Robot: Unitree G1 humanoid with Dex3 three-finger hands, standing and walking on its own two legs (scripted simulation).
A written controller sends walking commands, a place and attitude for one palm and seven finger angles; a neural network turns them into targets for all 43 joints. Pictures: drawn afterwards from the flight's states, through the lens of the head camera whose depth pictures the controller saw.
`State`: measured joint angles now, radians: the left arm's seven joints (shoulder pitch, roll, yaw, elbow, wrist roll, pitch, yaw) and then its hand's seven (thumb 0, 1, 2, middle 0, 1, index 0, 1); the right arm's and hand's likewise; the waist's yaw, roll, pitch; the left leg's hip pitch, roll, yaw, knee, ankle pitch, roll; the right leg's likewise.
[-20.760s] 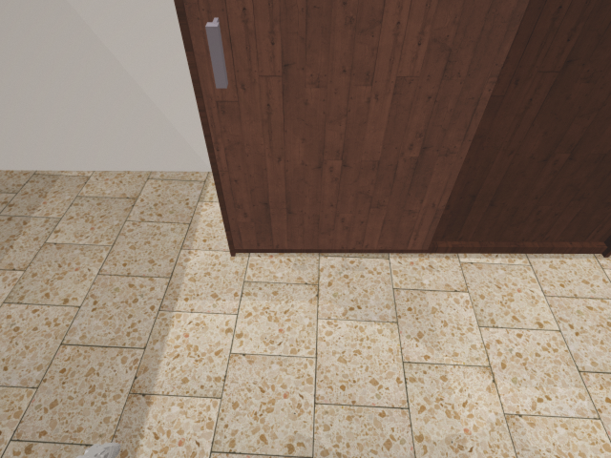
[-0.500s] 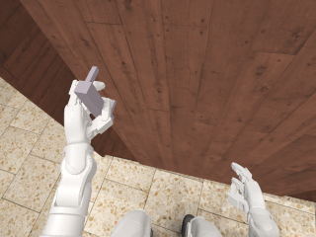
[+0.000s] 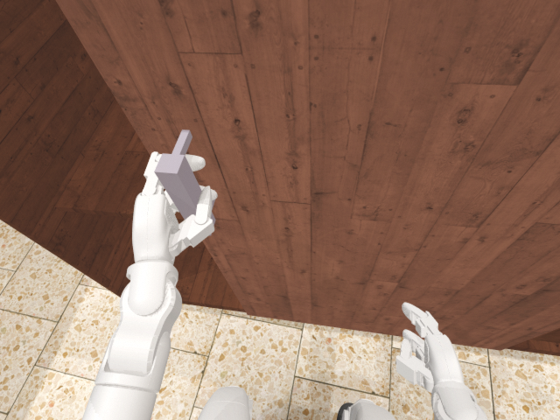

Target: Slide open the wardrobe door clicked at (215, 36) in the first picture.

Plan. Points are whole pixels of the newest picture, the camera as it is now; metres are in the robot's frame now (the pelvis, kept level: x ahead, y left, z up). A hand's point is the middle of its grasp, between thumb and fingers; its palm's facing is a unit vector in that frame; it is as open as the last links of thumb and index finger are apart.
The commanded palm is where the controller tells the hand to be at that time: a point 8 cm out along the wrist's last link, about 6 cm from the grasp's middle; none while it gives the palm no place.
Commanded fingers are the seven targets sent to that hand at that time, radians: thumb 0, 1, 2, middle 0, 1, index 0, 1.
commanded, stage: step sideways, sliding the door along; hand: left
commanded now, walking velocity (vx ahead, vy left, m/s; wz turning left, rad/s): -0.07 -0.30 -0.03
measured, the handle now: (194, 185) +0.38 +0.17 +0.10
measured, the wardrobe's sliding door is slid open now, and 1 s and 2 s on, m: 0.46 0.51 0.51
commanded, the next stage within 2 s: stop walking and hold the door there in 0.68 s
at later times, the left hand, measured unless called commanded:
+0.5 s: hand (246, 214) +0.33 +0.09 +0.11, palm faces +0.46 -0.89 -0.07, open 6.9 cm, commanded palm +0.29 +0.06 +0.11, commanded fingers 0.00 0.90 0.90 -0.45 -1.40 -0.45 -1.40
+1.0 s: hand (239, 216) +0.33 +0.10 +0.10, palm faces +0.57 -0.74 -0.35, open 6.9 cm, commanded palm +0.29 +0.12 +0.09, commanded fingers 0.00 0.90 0.90 -0.45 -1.40 -0.45 -1.40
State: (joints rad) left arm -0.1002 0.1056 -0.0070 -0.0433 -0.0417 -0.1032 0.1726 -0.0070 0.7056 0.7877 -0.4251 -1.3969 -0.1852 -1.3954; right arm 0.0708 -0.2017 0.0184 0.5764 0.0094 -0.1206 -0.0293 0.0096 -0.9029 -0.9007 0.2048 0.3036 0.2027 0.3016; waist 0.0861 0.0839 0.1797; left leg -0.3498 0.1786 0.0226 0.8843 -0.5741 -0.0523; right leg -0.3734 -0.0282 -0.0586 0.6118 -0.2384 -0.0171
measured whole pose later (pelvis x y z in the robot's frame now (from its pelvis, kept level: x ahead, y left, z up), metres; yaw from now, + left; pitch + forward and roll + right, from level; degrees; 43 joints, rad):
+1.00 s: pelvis +0.00 -0.24 +0.00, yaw -2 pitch -2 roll +1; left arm -0.23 0.46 0.50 0.49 -0.07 -0.13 0.13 -0.18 0.55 0.76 -0.39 -1.27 -0.26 -1.40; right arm 0.07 -0.28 -0.01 0.65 0.05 -0.11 -0.06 0.01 -0.90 -0.90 0.20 0.30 0.20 0.30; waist 0.01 0.07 0.18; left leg -0.43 0.06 0.01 1.15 -0.59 -0.05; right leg -0.38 -0.04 -0.06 0.64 -0.23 -0.02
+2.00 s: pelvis -0.06 -0.23 +0.01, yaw -7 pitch -1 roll -1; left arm -0.44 0.56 0.44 0.95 -0.06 -0.13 0.17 -0.08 0.62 0.75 -0.26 -1.19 -0.24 -1.34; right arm 0.33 -0.30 0.02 0.76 0.04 -0.09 -0.11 0.01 -0.90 -0.90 0.20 0.30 0.20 0.30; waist -0.02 0.04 0.00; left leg -0.32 0.07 0.13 0.48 -0.15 0.02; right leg -0.24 -0.01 -0.05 0.47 -0.22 0.01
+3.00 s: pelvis -0.11 -0.13 +0.02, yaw -8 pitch -1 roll -2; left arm -0.55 0.46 0.24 0.88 -0.06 -0.10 0.14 -0.07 0.66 0.75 -0.21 -1.29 -0.32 -1.38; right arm 0.31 -0.29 0.03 0.72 0.02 -0.10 -0.11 0.01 -0.91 -0.90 0.20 0.30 0.20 0.30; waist -0.02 0.03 0.03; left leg -0.28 0.01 0.17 0.33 -0.05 0.07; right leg -0.19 -0.02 -0.05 0.53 -0.41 -0.01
